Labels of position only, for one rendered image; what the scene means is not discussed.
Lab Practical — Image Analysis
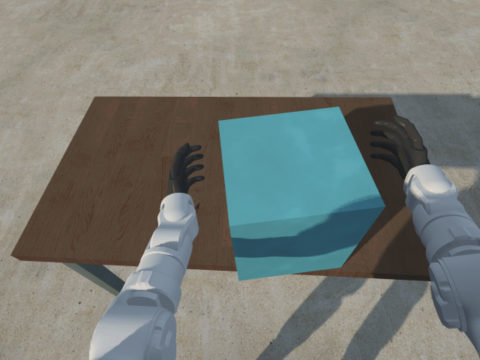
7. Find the robot right hand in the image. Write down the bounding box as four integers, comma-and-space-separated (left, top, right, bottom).
370, 115, 430, 181

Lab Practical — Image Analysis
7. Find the carton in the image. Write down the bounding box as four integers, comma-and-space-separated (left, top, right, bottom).
218, 106, 386, 281

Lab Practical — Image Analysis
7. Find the robot left hand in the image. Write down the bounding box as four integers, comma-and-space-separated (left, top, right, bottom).
167, 143, 205, 196

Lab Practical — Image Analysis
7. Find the left robot upper arm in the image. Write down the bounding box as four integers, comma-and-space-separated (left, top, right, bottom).
90, 304, 176, 360

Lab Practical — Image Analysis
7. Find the table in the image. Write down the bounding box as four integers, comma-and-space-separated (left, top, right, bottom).
11, 97, 431, 296

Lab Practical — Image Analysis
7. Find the right robot forearm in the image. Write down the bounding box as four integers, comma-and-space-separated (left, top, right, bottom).
403, 164, 480, 264

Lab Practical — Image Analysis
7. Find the left robot forearm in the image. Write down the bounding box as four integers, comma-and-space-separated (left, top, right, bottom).
89, 193, 199, 360

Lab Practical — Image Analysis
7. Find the right robot upper arm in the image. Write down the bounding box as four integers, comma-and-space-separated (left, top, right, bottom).
428, 253, 480, 358

